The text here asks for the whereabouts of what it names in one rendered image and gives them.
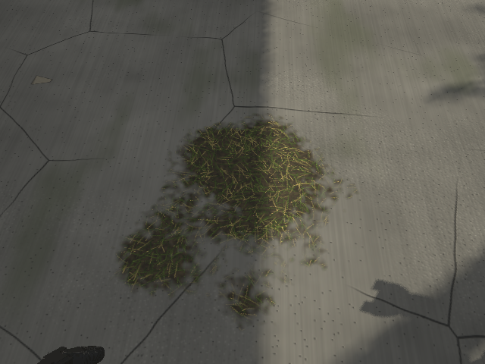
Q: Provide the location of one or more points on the left robot hand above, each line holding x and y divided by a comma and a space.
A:
76, 355

